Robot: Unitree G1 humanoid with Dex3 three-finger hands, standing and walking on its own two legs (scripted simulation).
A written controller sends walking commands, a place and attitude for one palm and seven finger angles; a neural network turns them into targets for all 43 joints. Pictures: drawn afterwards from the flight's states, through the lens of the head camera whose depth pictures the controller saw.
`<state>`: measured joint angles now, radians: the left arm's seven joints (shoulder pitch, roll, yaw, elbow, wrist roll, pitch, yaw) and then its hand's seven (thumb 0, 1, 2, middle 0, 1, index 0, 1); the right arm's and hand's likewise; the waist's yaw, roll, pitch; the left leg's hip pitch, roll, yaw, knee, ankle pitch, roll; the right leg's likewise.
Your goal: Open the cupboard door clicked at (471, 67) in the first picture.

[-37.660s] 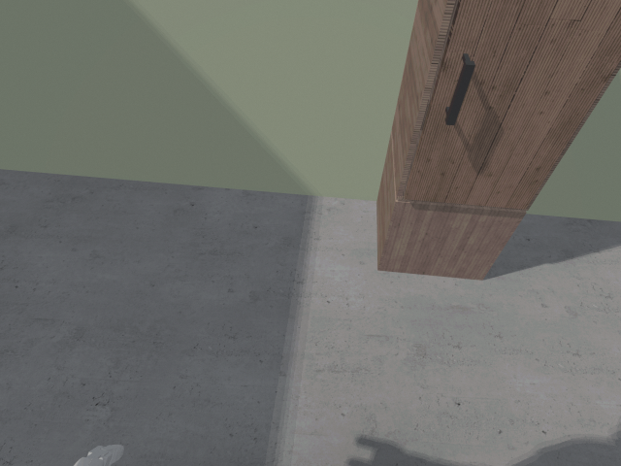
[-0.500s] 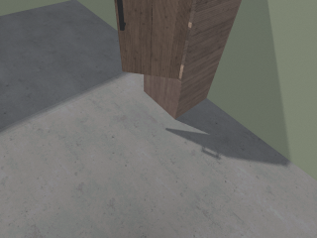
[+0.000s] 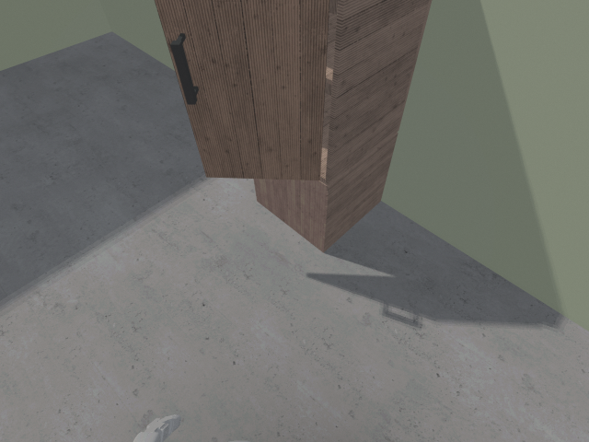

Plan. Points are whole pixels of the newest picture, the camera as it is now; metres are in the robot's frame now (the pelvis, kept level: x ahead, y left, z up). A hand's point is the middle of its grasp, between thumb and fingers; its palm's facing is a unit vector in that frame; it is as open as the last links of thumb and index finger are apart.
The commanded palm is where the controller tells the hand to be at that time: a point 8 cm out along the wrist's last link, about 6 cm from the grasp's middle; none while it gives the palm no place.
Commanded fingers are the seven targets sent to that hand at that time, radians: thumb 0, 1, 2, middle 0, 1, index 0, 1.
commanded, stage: take the last steps up to it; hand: left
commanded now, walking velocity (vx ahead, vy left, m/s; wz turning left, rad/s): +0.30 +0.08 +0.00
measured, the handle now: (186, 70) +0.88 +0.28 +0.04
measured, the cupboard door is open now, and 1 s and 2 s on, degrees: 41 41 41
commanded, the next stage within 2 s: come to a stop and stand still in 0.54 s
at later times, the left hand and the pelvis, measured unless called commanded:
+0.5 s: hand (145, 402) +0.21 +0.26 -0.17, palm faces +0.04 -0.99 -0.16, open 7.4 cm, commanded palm none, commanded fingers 0.00 0.90 0.90 -0.20 -0.30 -0.20 -0.30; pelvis +0.19 +0.08 +0.01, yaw -2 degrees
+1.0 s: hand (174, 302) +0.39 +0.26 -0.18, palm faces +0.01 -0.98 -0.18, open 7.3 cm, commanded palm none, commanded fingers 0.00 0.90 0.90 -0.20 -0.30 -0.20 -0.30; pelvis +0.30 +0.08 +0.00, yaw -2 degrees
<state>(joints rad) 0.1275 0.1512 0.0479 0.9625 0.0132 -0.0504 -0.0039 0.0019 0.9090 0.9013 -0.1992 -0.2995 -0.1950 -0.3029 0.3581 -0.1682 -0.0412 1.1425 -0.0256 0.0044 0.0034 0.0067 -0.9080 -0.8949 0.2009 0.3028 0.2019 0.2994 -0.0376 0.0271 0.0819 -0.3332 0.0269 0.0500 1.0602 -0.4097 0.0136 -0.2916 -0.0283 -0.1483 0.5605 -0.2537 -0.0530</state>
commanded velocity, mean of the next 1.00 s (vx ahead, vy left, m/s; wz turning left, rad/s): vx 0.05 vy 0.02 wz -0.02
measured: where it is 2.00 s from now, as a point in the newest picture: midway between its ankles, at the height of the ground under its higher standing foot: (285, 426)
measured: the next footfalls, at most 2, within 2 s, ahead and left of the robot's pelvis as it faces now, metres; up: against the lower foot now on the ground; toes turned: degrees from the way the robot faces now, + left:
left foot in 0.28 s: +0.25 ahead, +0.17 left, +0.00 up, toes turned +7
right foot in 0.70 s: +0.35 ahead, -0.06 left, +0.00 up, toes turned -9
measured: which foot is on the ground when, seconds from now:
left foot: up 0.00-0.26, down 0.28-0.72, up 0.74-0.92, down 0.94-1.00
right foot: down 0.00-0.30, up 0.32-0.68, down 0.70-0.96, up 0.98-1.00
